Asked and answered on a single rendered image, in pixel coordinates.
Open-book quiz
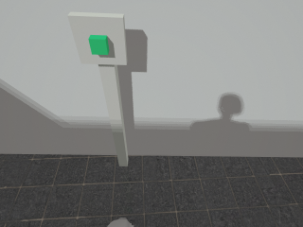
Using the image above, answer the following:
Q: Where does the button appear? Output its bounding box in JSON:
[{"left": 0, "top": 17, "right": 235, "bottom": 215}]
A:
[{"left": 88, "top": 35, "right": 110, "bottom": 55}]

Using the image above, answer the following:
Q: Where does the panel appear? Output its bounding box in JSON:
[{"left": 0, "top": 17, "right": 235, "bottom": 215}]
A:
[{"left": 67, "top": 11, "right": 129, "bottom": 166}]

